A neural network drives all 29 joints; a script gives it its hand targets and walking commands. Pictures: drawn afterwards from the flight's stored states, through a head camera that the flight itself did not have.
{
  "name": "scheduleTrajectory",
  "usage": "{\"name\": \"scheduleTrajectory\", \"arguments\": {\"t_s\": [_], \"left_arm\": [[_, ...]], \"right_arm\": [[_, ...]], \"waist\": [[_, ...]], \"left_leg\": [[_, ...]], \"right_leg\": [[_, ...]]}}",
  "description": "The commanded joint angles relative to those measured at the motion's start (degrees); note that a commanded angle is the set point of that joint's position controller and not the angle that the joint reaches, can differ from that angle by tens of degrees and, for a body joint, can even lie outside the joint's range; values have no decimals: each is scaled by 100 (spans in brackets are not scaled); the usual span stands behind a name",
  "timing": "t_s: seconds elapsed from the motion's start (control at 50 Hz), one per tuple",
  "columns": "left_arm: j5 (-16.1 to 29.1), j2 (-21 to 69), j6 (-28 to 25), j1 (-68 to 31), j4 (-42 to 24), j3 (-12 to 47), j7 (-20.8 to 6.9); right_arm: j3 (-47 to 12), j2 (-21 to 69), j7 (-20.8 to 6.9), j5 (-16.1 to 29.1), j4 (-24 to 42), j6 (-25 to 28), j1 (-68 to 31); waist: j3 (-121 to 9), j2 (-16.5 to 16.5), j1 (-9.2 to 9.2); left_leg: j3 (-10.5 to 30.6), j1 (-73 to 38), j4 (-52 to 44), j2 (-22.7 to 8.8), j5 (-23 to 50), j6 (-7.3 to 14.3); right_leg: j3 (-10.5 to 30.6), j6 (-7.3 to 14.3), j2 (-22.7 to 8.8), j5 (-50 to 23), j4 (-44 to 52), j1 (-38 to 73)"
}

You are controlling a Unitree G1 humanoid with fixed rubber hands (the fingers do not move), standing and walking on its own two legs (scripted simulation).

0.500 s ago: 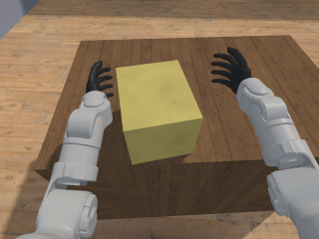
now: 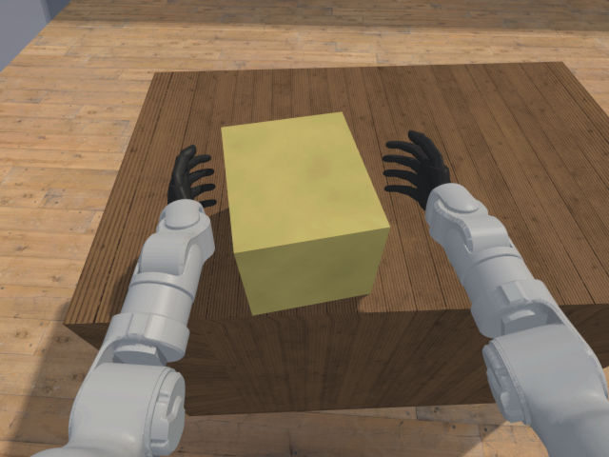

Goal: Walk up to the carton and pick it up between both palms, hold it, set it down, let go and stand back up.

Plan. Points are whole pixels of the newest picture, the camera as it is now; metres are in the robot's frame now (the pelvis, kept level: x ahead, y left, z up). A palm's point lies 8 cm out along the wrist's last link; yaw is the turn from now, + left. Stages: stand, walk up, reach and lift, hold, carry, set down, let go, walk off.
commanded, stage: reach and lift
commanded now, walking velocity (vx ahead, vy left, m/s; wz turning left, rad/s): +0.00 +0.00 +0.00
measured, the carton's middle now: (297, 212) +0.45 +0.05 +0.04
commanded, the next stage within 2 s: none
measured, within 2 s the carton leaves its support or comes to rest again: neither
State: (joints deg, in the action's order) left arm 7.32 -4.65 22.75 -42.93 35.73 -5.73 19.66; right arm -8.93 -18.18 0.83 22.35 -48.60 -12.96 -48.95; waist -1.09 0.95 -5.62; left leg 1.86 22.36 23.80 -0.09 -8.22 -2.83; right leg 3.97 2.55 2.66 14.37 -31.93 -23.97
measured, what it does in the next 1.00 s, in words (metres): stands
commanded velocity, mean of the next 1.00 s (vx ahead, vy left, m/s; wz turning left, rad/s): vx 0.00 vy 0.00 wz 0.00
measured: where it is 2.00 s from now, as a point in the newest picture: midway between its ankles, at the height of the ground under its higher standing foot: outside the picture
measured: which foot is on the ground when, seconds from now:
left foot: down 0.00-1.00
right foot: down 0.00-1.00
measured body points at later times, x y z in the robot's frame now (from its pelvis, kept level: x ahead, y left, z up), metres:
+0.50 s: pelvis +0.01 +0.00 +0.00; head +0.08 -0.02 +0.44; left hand +0.42 +0.19 +0.06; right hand +0.48 -0.11 +0.08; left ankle +0.04 +0.16 -0.73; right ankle +0.01 -0.08 -0.74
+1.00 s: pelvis +0.01 +0.00 +0.00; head +0.08 -0.02 +0.44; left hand +0.42 +0.18 +0.06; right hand +0.48 -0.10 +0.08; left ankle +0.04 +0.16 -0.73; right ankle +0.01 -0.08 -0.74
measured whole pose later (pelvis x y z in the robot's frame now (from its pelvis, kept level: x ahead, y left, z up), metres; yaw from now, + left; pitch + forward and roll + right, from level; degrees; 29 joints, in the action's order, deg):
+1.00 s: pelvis +0.01 +0.00 +0.00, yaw +0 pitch +14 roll +2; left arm 3.4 -0.5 6.9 -40.2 44.2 -7.4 19.2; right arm -8.8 -10.5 5.3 17.9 -53.7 -2.4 -49.1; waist -7.6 1.0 -5.6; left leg 1.9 30.1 23.8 -0.4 -8.2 -3.1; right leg 4.0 2.7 2.9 14.2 -31.9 -31.7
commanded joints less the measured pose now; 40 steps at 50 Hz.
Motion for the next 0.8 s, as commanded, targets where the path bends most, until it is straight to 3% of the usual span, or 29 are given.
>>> {"name": "scheduleTrajectory", "arguments": {"t_s": [0.0,0.02,0.06,0.08,0.12,0.14,0.16,0.18,0.2,0.22,0.24,0.28,0.32,0.34,0.36,0.38,0.44,0.46,0.48,0.5,0.6,0.62,0.66,0.68,0.7,0.72,0.74,0.76,0.78], "left_arm": [[-240,-60,-1046,-2596,35,-573,-250],[-193,-29,-1212,-2677,-246,-655,-228],[-281,133,-1415,-2885,-411,-442,-190],[-211,63,-1626,-2996,-451,-475,-219],[-131,-72,-1868,-2859,-1175,-592,-218],[-141,6,-1836,-2451,-1026,-604,-205],[-123,97,-1764,-2707,-967,-462,-229],[-127,256,-1795,-2630,-972,-418,-281],[-118,135,-1809,-2496,-1249,-571,-272],[-218,164,-1776,-2458,-672,-623,-364],[-363,266,-1752,-2364,-465,-596,-407],[-340,382,-1875,-2573,-1015,-566,-412],[-442,610,-1807,-2645,-837,-494,-399],[-458,694,-1845,-2391,-873,-537,-403],[-475,581,-1840,-2301,-726,-654,-463],[-509,614,-1915,-2371,-973,-651,-467],[-560,770,-2060,-2546,-1093,-599,-431],[-577,860,-1997,-2637,-851,-576,-403],[-671,786,-1959,-2691,-311,-592,-418],[-682,881,-1982,-2574,-545,-710,-411],[-609,1100,-1920,-2935,-819,-455,-246],[-615,1205,-1906,-2876,-914,-577,-230],[-487,1476,-1920,-2631,-903,-258,-226],[-515,1459,-1944,-3074,-1073,-233,-230],[-611,1386,-1879,-3062,-829,-416,-183],[-561,1606,-1914,-2987,-816,-183,-184],[-454,1493,-1982,-3206,-995,-240,-160],[-498,1481,-1949,-3349,-950,-278,-136],[-590,1526,-1962,-3109,-827,-348,-183]], "right_arm": [[433,-593,39,-393,256,772,-3376],[369,-676,74,-304,632,929,-3599],[587,-690,68,-392,157,1096,-3571],[476,-695,38,-341,472,1188,-3694],[384,-621,122,-158,1243,1431,-3600],[401,-750,114,-148,1075,1487,-3518],[443,-777,145,-135,1018,1562,-3756],[333,-546,157,-191,900,1515,-3591],[193,-691,129,-85,1145,1585,-3637],[101,-501,129,-190,844,1511,-3561],[33,-408,140,-87,726,1493,-3462],[-113,-208,127,-20,832,1537,-3517],[88,-184,110,-154,531,1512,-3429],[-49,15,93,-125,754,1511,-3474],[-119,92,118,-231,947,1521,-3491],[11,16,130,-255,908,1615,-3519],[38,279,183,-301,948,1590,-3576],[139,319,202,-389,813,1586,-3758],[235,316,221,-494,485,1500,-3658],[106,384,241,-489,717,1567,-3635],[494,396,362,-573,338,1504,-3638],[439,427,344,-582,653,1549,-3775],[301,544,353,-510,556,1539,-3613],[445,516,376,-582,453,1524,-3814],[468,478,363,-595,320,1450,-3754],[482,607,332,-577,349,1396,-3740],[361,642,322,-446,631,1440,-3934],[510,605,399,-598,713,1485,-4037],[408,840,399,-606,524,1431,-3720]], "waist": [[-4215,318,-1074],[-4457,427,-1178],[-4678,155,-874],[-4896,227,-1024],[-5649,80,-1057],[-5691,315,-995],[-5800,57,-914],[-5490,243,-854],[-5582,343,-1007],[-5238,492,-1069],[-5127,241,-1062],[-5343,195,-1152],[-5051,135,-962],[-5325,280,-1168],[-5187,567,-1176],[-5515,518,-1026],[-5381,324,-1004],[-5268,603,-1015],[-4945,307,-995],[-5060,382,-1028],[-5028,46,-797],[-5136,6,-921],[-5099,173,-833],[-5163,-74,-718],[-4953,-21,-859],[-4999,-81,-817],[-5314,-40,-976],[-5416,-26,-812],[-5082,-25,-898]], "left_leg": [[-418,-226,233,-164,1327,-102],[-371,-298,303,-213,1747,-186],[-274,-667,427,-271,1821,-224],[-349,-664,447,-255,1884,-249],[-374,-534,738,-164,2574,-306],[-378,-343,732,-155,2690,-295],[-348,-534,766,-144,2788,-372],[-311,-620,737,-132,2919,-372],[-398,-586,809,-135,3268,-351],[-458,-343,687,-111,2819,-246],[-466,-384,654,-123,2948,-318],[-465,-202,630,-144,2528,-237],[-378,-399,552,-155,2630,-290],[-412,-394,622,-156,2761,-275],[-414,-71,628,-129,2672,-186],[-428,15,572,-107,2638,-186],[-456,-168,563,-100,2509,-230],[-428,-104,609,-133,2532,-216],[-438,84,563,-103,2068,-186],[-484,-139,565,-111,2271,-180],[-376,-689,701,-228,2517,-325],[-384,-896,764,-274,2868,-331],[-369,-919,838,-220,2878,-336],[-321,-810,829,-191,2732,-355],[-320,-910,771,-269,2497,-339],[-307,-1017,802,-325,2566,-355],[-390,-916,877,-279,2558,-338],[-359,-821,899,-305,2530,-317],[-334,-811,824,-275,2430,-303]], "right_leg": [[-49,-285,125,-2306,700,1325],[-93,-288,154,-2718,620,1502],[-216,-230,212,-2487,629,927],[-181,-249,211,-2601,613,1031],[-14,-256,81,-3800,385,1596],[-6,-297,82,-4196,384,1813],[-122,-313,176,-3945,379,1498],[-165,-263,270,-3826,461,1496],[-118,-268,220,-4283,399,1687],[-49,-361,150,-4217,427,1775],[-96,-346,163,-4340,458,1760],[-79,-377,102,-4027,371,1845],[-82,-408,92,-3946,506,1555],[-72,-393,116,-4171,468,1720],[15,-477,42,-4582,344,1961],[-49,-484,76,-4704,317,2062],[-91,-409,77,-4272,332,1902],[-92,-418,121,-4149,364,1640],[-83,-369,93,-3478,445,1420],[-73,-409,64,-3866,478,1648],[-303,-246,204,-3130,558,880],[-322,-186,216,-3204,619,874],[-335,-246,197,-3349,600,908],[-247,-196,154,-3292,610,805],[-289,-165,166,-2665,727,586],[-332,-152,197,-2610,725,468],[-309,-218,178,-2802,614,472],[-292,-187,147,-2765,636,437],[-219,-211,69,-2965,672,654]]}}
